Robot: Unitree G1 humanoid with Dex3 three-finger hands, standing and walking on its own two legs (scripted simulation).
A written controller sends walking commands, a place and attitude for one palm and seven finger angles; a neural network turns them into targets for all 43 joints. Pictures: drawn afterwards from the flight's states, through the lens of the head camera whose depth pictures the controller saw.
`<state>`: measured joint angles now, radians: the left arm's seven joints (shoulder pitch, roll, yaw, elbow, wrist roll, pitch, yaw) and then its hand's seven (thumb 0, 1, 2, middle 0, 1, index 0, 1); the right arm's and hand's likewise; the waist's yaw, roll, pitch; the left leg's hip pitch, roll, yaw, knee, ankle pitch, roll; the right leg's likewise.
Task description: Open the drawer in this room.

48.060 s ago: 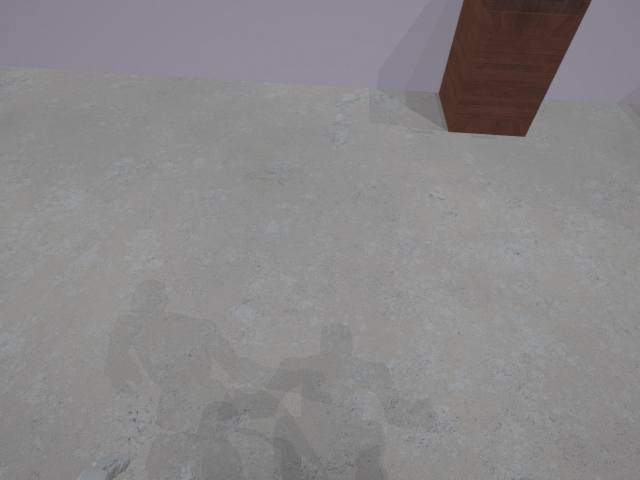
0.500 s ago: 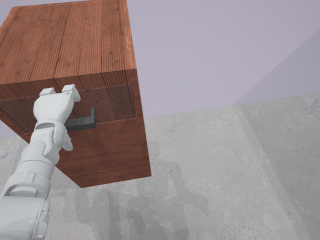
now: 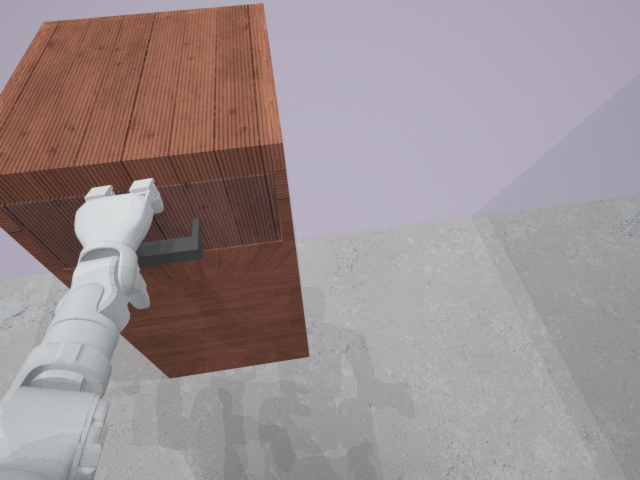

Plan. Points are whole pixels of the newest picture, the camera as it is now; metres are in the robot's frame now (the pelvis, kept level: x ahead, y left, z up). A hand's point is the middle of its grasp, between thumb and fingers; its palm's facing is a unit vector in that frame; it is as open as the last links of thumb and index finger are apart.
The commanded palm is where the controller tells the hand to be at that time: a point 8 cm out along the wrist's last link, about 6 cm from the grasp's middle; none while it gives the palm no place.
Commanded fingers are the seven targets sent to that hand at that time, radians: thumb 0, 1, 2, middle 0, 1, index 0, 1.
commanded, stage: move the hooked fingers above the handle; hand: left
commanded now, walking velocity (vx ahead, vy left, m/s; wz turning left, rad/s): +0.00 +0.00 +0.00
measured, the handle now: (156, 241) +0.47 +0.27 -0.03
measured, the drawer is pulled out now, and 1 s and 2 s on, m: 0.00 0.00 0.00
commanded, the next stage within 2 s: none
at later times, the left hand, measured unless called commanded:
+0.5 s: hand (127, 255) +0.40 +0.27 +0.04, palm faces -0.09 -0.02 -1.00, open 13.8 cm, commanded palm +0.39 +0.25 +0.09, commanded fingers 0.00 -0.50 0.30 -0.30 -1.20 -0.30 -1.20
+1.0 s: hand (141, 263) +0.40 +0.25 +0.03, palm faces -0.15 -0.06 -0.99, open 13.8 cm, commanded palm +0.39 +0.25 +0.09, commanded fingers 0.00 -0.50 0.30 -0.30 -1.20 -0.30 -1.20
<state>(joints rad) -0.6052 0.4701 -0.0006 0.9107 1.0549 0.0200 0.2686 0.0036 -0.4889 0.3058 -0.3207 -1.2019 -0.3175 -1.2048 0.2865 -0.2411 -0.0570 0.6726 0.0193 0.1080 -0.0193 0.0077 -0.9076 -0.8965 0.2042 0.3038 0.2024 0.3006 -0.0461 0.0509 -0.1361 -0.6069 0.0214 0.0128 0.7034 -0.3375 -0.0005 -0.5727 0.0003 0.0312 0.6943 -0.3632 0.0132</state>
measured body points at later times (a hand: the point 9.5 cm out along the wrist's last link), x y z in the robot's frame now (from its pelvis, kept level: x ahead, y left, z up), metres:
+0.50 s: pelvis +0.00 -0.01 +0.00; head +0.05 -0.03 +0.45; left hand +0.40 +0.26 +0.10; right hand +0.09 -0.27 -0.13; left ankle +0.00 +0.12 -0.72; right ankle -0.02 -0.13 -0.72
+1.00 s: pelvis +0.00 +0.00 +0.00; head +0.05 -0.02 +0.45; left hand +0.40 +0.25 +0.08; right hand +0.07 -0.27 -0.13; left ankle +0.00 +0.12 -0.72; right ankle -0.02 -0.13 -0.72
